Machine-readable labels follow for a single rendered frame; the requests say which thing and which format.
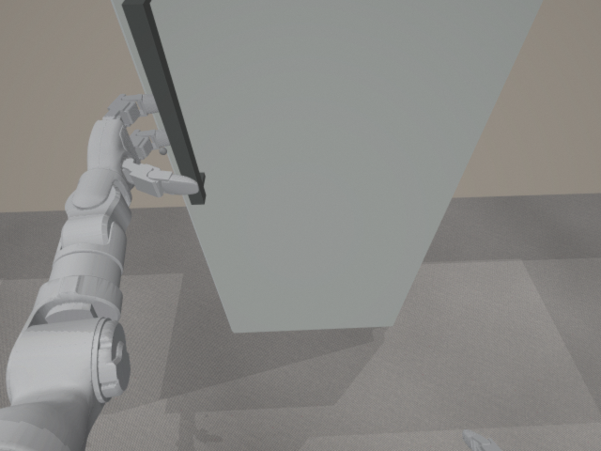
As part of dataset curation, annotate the robot right hand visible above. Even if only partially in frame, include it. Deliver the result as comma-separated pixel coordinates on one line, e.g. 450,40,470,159
462,429,502,451

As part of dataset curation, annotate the left robot upper arm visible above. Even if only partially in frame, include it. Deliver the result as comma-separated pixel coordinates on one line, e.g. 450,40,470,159
0,317,131,451

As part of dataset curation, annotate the robot left forearm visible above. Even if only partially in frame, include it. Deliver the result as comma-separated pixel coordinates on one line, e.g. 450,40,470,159
6,168,132,404

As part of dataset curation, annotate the fridge door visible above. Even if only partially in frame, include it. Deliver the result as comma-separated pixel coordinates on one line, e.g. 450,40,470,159
113,0,543,333

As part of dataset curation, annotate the handle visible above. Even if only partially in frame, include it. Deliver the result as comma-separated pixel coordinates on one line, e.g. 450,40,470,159
122,0,206,205

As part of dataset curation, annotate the robot left hand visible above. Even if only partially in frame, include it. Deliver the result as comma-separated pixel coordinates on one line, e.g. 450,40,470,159
87,94,199,197

